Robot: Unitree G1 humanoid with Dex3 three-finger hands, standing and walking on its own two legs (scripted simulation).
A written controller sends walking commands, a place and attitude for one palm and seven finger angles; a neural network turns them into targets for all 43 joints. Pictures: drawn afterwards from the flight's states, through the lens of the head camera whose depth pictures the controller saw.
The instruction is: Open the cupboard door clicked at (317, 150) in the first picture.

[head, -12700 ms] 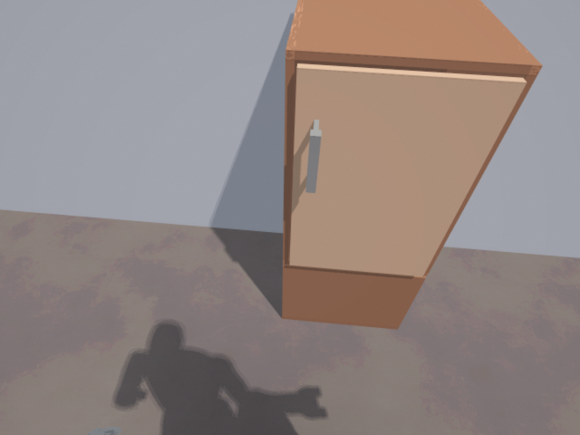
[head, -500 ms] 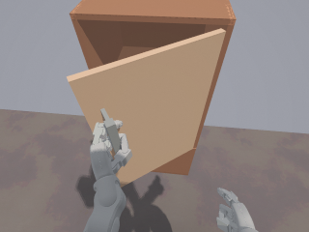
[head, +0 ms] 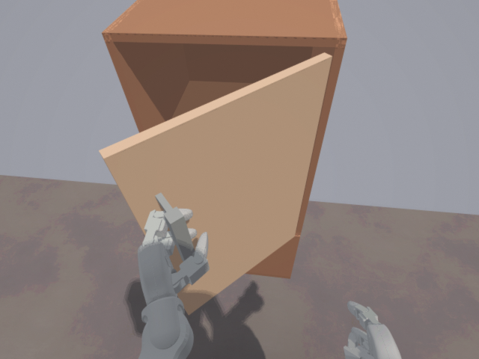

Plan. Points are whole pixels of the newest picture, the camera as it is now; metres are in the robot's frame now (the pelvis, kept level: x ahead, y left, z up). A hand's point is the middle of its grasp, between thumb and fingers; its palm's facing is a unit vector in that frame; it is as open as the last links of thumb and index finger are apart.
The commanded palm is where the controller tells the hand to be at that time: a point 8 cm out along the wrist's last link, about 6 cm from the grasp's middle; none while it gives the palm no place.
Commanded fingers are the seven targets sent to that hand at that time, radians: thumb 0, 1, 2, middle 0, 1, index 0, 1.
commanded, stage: open thumb and fingers to let go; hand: left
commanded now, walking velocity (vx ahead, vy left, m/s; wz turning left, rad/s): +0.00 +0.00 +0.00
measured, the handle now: (176, 231) +0.30 +0.12 +0.08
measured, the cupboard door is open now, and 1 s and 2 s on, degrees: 44 47 46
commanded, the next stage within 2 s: slide the hand sideways off the handle in 0.58 s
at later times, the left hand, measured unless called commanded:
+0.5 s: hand (191, 251) +0.27 +0.09 +0.07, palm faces +0.28 -0.96 -0.01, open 14.7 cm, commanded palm +0.22 +0.14 +0.07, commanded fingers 0.00 -0.50 0.30 -0.17 -0.40 -0.17 -0.40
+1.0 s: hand (181, 286) +0.21 +0.10 +0.08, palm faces -0.18 -0.98 +0.03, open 16.2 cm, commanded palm +0.19 +0.16 +0.07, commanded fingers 0.00 -0.50 0.30 -0.15 -0.30 -0.15 -0.30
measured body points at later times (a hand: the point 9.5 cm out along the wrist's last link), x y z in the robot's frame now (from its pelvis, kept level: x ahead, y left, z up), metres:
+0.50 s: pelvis -0.01 +0.03 +0.00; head +0.01 +0.02 +0.45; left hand +0.25 +0.14 +0.08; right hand +0.17 -0.18 -0.09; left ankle +0.00 +0.16 -0.70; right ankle +0.01 -0.08 -0.70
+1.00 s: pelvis -0.02 +0.05 -0.01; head +0.00 +0.04 +0.44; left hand +0.22 +0.15 +0.08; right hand +0.16 -0.17 -0.08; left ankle +0.00 +0.16 -0.70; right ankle +0.01 -0.08 -0.70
